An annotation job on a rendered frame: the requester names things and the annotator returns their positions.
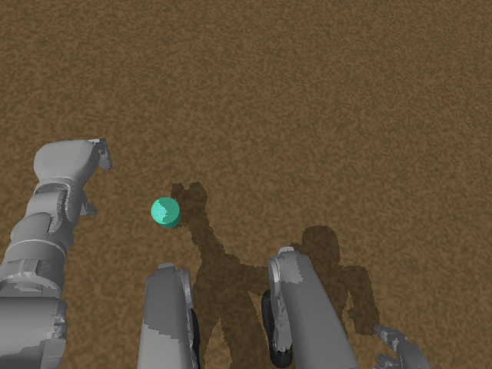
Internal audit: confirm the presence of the right robot hand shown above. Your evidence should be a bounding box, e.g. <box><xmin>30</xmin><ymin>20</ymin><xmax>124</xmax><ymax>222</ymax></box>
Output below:
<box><xmin>374</xmin><ymin>324</ymin><xmax>431</xmax><ymax>369</ymax></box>

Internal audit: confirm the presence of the cup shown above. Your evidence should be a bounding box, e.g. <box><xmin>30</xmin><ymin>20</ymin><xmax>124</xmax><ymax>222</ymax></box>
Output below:
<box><xmin>151</xmin><ymin>197</ymin><xmax>180</xmax><ymax>228</ymax></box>

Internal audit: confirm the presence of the right robot foot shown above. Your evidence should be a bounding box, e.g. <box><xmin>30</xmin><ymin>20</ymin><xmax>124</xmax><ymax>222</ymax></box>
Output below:
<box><xmin>261</xmin><ymin>289</ymin><xmax>293</xmax><ymax>368</ymax></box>

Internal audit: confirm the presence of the left robot hand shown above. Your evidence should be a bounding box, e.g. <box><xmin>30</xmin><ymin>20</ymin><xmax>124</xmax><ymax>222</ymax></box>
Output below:
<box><xmin>34</xmin><ymin>138</ymin><xmax>112</xmax><ymax>216</ymax></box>

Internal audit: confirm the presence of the left robot arm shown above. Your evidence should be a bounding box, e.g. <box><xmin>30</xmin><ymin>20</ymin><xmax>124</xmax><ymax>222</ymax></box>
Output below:
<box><xmin>0</xmin><ymin>178</ymin><xmax>84</xmax><ymax>369</ymax></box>

